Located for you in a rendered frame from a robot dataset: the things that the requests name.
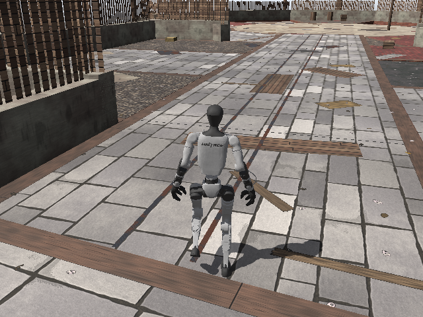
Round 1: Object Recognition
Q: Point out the left robot forearm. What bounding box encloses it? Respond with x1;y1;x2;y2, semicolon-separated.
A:
173;158;187;187

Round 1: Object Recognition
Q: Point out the robot left hand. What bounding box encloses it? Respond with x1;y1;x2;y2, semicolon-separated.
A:
171;185;186;201

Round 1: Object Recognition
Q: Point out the left robot upper arm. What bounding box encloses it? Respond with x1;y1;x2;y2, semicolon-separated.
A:
180;132;200;168

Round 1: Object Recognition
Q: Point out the robot right hand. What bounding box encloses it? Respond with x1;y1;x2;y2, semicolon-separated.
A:
241;188;256;206

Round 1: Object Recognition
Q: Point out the right robot thigh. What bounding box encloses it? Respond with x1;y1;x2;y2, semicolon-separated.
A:
221;184;235;233

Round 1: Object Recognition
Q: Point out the right robot forearm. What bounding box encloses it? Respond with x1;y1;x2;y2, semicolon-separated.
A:
239;162;254;191

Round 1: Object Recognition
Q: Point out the robot right foot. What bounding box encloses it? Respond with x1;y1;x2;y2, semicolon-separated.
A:
221;260;231;277

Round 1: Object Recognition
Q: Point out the right robot upper arm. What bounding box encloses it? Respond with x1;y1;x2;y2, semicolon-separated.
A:
227;134;245;172

